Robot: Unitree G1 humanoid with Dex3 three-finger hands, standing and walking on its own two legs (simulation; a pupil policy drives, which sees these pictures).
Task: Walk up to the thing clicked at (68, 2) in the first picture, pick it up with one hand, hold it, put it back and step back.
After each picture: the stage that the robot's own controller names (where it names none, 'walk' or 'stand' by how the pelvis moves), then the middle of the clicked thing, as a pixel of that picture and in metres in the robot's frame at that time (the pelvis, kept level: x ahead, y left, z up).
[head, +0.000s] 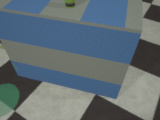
stand; out of the picture +0.97 +0.13 +0.04
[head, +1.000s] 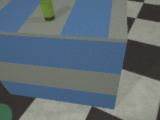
walk; (47, 10) +0.85 +0.27 +0.05
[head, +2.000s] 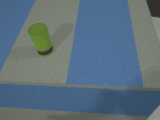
walk; (41, 40) +0.49 +0.20 +0.08
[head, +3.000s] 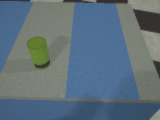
stand; (39, 54) +0.45 +0.19 +0.06
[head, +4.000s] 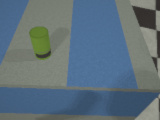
stand; (41, 43) +0.49 +0.19 +0.06
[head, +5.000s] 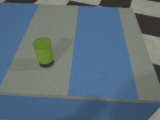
stand; (44, 53) +0.47 +0.19 +0.04
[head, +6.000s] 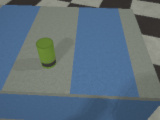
stand; (46, 53) +0.48 +0.18 +0.04
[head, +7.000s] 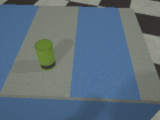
stand; (45, 55) +0.47 +0.18 +0.04
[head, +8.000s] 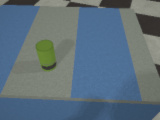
stand; (46, 56) +0.47 +0.18 +0.04
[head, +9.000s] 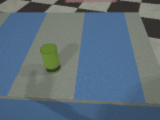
rise first; (51, 59) +0.46 +0.19 +0.04
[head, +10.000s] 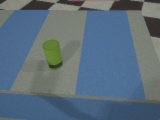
go down; (53, 55) +0.48 +0.19 +0.04
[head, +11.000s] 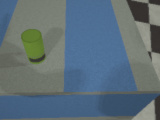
go down; (34, 47) +0.47 +0.17 +0.06
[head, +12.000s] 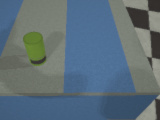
go down; (35, 49) +0.48 +0.18 +0.06
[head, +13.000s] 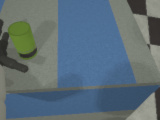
close in; (24, 41) +0.47 +0.19 +0.09
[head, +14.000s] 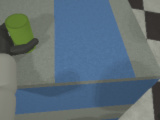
close; (22, 34) +0.48 +0.18 +0.10
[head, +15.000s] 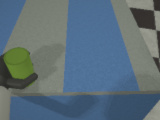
lift; (21, 68) +0.35 +0.20 +0.12
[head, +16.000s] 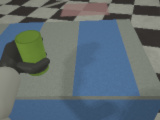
lift; (33, 53) +0.33 +0.16 +0.23
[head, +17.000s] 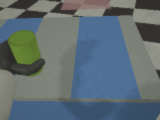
hold; (27, 54) +0.33 +0.18 +0.22
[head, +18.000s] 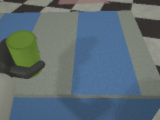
hold; (26, 55) +0.32 +0.17 +0.22
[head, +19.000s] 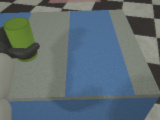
crouch; (22, 40) +0.39 +0.19 +0.21
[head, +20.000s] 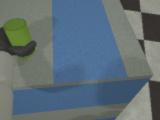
lower; (21, 39) +0.47 +0.19 +0.10
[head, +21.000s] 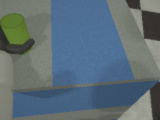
lower; (18, 35) +0.47 +0.19 +0.11
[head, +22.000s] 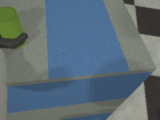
lower; (10, 29) +0.49 +0.19 +0.11
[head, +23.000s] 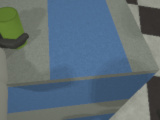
lower; (11, 29) +0.49 +0.20 +0.11
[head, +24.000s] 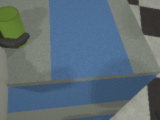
loosen; (12, 29) +0.49 +0.20 +0.11
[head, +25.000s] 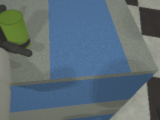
withdraw; (16, 31) +0.49 +0.18 +0.11
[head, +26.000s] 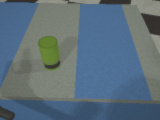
sink last; (50, 54) +0.44 +0.16 +0.08
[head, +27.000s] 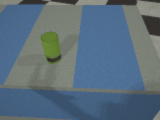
stand; (51, 48) +0.49 +0.18 +0.08
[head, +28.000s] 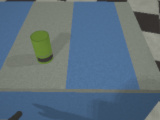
stand; (42, 47) +0.48 +0.18 +0.09
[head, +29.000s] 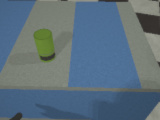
stand; (45, 46) +0.49 +0.18 +0.09
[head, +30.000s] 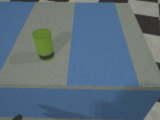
stand; (44, 45) +0.49 +0.18 +0.09
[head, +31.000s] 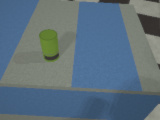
stand; (49, 46) +0.49 +0.17 +0.07
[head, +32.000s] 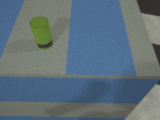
walk; (42, 34) +0.52 +0.19 +0.06
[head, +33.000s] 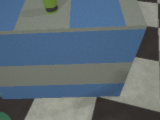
walk; out of the picture +0.75 +0.22 +0.07
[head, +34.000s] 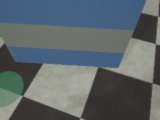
stand; out of the picture +1.06 +0.14 +0.07
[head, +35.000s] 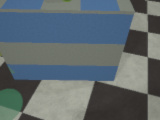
stand; out of the picture +1.08 +0.16 +0.05
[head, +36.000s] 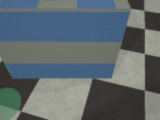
stand; out of the picture +1.09 +0.17 +0.04
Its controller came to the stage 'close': yes
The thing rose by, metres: 0.20
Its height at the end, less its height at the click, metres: +0.00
